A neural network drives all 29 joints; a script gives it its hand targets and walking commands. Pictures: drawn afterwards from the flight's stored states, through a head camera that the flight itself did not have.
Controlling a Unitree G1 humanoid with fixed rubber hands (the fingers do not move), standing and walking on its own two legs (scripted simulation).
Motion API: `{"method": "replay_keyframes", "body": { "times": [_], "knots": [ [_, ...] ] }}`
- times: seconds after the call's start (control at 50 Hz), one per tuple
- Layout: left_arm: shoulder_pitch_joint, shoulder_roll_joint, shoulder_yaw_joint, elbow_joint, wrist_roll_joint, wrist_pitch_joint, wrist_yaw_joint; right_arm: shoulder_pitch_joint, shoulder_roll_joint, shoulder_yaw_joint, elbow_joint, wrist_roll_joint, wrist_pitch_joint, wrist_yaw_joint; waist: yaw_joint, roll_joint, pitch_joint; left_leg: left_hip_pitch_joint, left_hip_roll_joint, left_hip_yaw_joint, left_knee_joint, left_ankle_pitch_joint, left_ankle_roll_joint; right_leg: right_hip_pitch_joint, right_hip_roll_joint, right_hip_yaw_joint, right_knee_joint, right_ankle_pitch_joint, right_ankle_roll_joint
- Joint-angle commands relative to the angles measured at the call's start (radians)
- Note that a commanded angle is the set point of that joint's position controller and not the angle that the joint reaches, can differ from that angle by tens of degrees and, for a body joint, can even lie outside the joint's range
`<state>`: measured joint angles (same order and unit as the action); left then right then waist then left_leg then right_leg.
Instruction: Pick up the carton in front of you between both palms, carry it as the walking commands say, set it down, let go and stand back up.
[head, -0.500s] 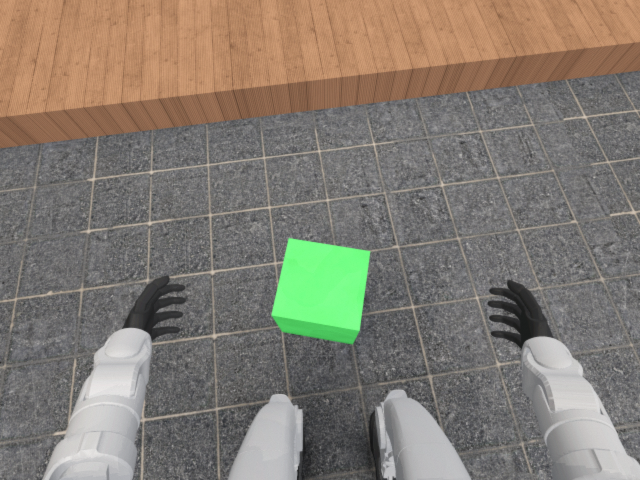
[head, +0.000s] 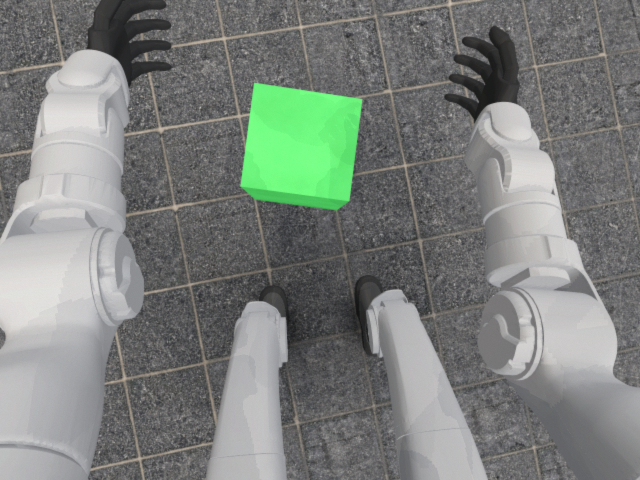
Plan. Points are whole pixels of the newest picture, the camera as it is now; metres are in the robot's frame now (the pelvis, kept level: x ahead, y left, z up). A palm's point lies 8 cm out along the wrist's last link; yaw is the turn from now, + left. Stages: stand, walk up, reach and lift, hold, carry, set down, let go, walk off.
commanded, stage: reach and lift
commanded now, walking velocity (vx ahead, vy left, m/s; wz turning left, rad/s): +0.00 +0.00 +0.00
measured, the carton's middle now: (301, 156) +0.53 +0.00 -0.53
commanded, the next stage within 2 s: none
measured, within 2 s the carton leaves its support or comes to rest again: leaves its support in 1.82 s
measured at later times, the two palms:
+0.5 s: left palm (185, 105) +0.56 +0.18 -0.27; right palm (429, 131) +0.49 -0.19 -0.26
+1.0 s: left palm (215, 141) +0.55 +0.18 -0.46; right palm (395, 158) +0.49 -0.18 -0.45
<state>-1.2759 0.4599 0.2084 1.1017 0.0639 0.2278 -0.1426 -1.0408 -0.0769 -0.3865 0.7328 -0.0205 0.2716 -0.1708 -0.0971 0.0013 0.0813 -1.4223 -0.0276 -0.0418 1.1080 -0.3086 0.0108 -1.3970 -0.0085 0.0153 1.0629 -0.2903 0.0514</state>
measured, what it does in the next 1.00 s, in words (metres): lowers itself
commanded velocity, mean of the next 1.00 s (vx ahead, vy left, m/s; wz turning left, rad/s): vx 0.00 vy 0.00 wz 0.00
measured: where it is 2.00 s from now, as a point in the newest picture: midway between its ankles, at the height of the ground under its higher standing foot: (325, 335)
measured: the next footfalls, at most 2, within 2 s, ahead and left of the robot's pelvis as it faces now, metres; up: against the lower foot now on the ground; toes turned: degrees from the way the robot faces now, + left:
none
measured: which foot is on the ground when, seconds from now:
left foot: down 0.00-1.00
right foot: down 0.00-1.00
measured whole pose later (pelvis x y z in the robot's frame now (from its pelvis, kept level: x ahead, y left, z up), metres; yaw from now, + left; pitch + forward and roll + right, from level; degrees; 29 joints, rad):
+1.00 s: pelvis -0.03 -0.01 -0.27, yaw -4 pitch +39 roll -5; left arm -1.64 0.57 -0.04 1.28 -0.16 0.10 -0.02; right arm -1.47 -0.18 -0.28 1.05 0.15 0.09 -0.19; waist -0.06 -0.05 0.39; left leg -2.27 -0.03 -0.07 2.13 -0.55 -0.01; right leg -2.24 0.07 0.02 2.07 -0.51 0.10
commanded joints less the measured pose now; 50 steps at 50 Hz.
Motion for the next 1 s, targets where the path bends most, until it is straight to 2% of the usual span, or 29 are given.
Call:
{"method": "replay_keyframes", "body": {
  "times": [0.0, 0.04, 0.14, 0.2, 0.24, 0.28, 0.38, 0.44, 0.52, 0.66, 0.78, 0.84, 0.9, 0.94, 0.98],
  "knots": [
    [-0.357, 0.129, 0.033, -0.069, 0.043, -0.019, -0.006, -0.269, -0.065, -0.060, -0.103, -0.038, -0.022, 0.000, -0.021, 0.118, -0.935, 0.506, -0.039, 0.042, -0.123, 0.037, -0.023, 0.345, 0.073, -0.111, -0.065, 0.027, 0.038],
    [-0.372, 0.121, 0.046, -0.082, 0.067, -0.026, -0.002, -0.264, -0.058, -0.083, -0.122, -0.057, -0.035, 0.002, -0.022, 0.133, -1.009, 0.558, -0.042, 0.041, -0.110, 0.134, -0.025, 0.341, 0.080, -0.115, -0.058, 0.094, 0.038],
    [-0.336, 0.060, 0.078, -0.157, 0.101, -0.053, 0.021, -0.195, -0.046, -0.111, -0.168, -0.079, -0.094, 0.026, -0.007, 0.174, -1.156, 0.734, -0.035, 0.009, -0.045, 0.507, -0.027, 0.232, 0.100, -0.121, -0.033, 0.293, 0.030],
    [-0.277, -0.001, 0.094, -0.165, 0.103, -0.086, 0.035, -0.150, -0.015, -0.115, -0.149, -0.090, -0.141, 0.044, 0.003, 0.167, -1.119, 0.677, -0.023, -0.017, 0.009, 0.639, -0.028, 0.109, 0.102, -0.109, 0.005, 0.361, 0.029],
    [-0.235, -0.034, 0.106, -0.154, 0.109, -0.107, 0.043, -0.121, -0.003, -0.123, -0.123, -0.103, -0.168, 0.051, 0.009, 0.155, -1.085, 0.600, -0.016, -0.030, 0.056, 0.677, -0.026, 0.012, 0.102, -0.101, 0.045, 0.371, 0.033],
    [-0.195, -0.051, 0.117, -0.140, 0.112, -0.120, 0.054, -0.102, -0.003, -0.127, -0.094, -0.111, -0.187, 0.056, 0.020, 0.139, -1.060, 0.495, -0.014, -0.033, 0.112, 0.655, -0.027, -0.075, 0.100, -0.096, 0.101, 0.352, 0.038],
    [-0.190, -0.036, 0.094, -0.119, 0.082, -0.140, 0.081, -0.119, -0.013, -0.118, -0.044, -0.089, -0.204, 0.048, 0.033, 0.104, -1.030, 0.199, -0.021, -0.015, 0.256, 0.481, -0.037, -0.148, 0.101, -0.091, 0.274, 0.304, 0.047],
    [-0.220, 0.008, 0.049, -0.125, 0.037, -0.150, 0.099, -0.143, -0.035, -0.075, -0.036, -0.041, -0.209, 0.031, 0.045, 0.103, -1.109, 0.118, -0.023, 0.002, 0.368, 0.458, -0.039, -0.130, 0.100, -0.088, 0.389, 0.331, 0.051],
    [-0.299, 0.088, -0.033, -0.156, -0.055, -0.154, 0.121, -0.221, -0.085, 0.007, -0.056, 0.044, -0.203, -0.002, 0.043, 0.110, -1.241, 0.065, -0.018, 0.023, 0.505, 0.402, -0.041, -0.086, 0.094, -0.095, 0.532, 0.339, 0.054],
    [-0.500, 0.183, -0.158, -0.151, -0.184, -0.128, 0.133, -0.408, -0.173, 0.094, -0.047, 0.163, -0.163, -0.048, 0.024, 0.159, -1.278, 0.015, 0.007, 0.046, 0.655, 0.153, -0.039, -0.139, 0.081, -0.128, 0.693, 0.135, 0.040],
    [-0.586, 0.202, -0.202, 0.002, -0.204, -0.110, 0.118, -0.533, -0.193, 0.110, 0.096, 0.190, -0.146, -0.045, 0.024, 0.144, -1.054, -0.145, 0.032, 0.034, 0.715, -0.081, -0.029, -0.235, 0.057, -0.125, 0.780, -0.040, 0.031],
    [-0.612, 0.203, -0.211, 0.067, -0.202, -0.122, 0.113, -0.580, -0.201, 0.099, 0.170, 0.175, -0.162, -0.033, 0.024, 0.123, -0.948, -0.225, 0.040, 0.022, 0.755, -0.110, -0.026, -0.268, 0.051, -0.117, 0.828, -0.057, 0.032],
    [-0.642, 0.210, -0.226, 0.099, -0.208, -0.140, 0.115, -0.617, -0.216, 0.090, 0.220, 0.165, -0.183, -0.024, 0.023, 0.108, -0.889, -0.259, 0.045, 0.012, 0.801, -0.087, -0.025, -0.287, 0.047, -0.109, 0.875, -0.035, 0.034],
    [-0.668, 0.220, -0.241, 0.094, -0.221, -0.152, 0.121, -0.640, -0.230, 0.093, 0.231, 0.170, -0.199, -0.021, 0.022, 0.107, -0.907, -0.240, 0.046, 0.007, 0.834, -0.042, -0.027, -0.279, 0.046, -0.107, 0.905, 0.004, 0.035],
    [-0.700, 0.229, -0.241, 0.061, -0.235, -0.166, 0.128, -0.664, -0.245, 0.104, 0.223, 0.176, -0.214, -0.024, 0.037, 0.086, -0.932, -0.259, 0.042, 0.008, 0.860, 0.002, -0.025, -0.240, 0.048, -0.101, 0.934, 0.049, 0.033]
  ]
}}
